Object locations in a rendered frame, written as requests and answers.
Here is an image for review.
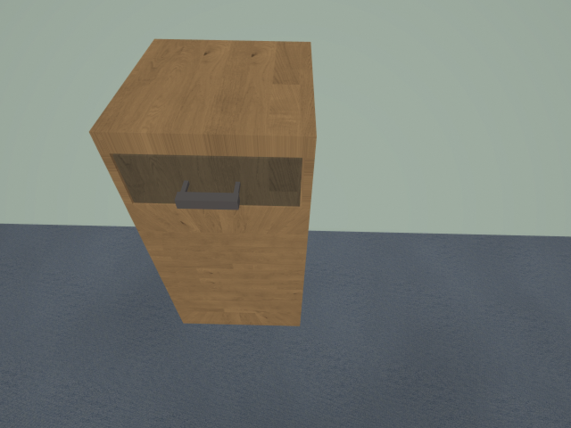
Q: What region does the drawer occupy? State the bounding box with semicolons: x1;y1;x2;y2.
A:
113;153;302;207

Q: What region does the handle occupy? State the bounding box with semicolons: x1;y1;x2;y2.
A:
174;180;240;210

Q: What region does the cabinet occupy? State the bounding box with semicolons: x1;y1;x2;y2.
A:
89;39;317;326

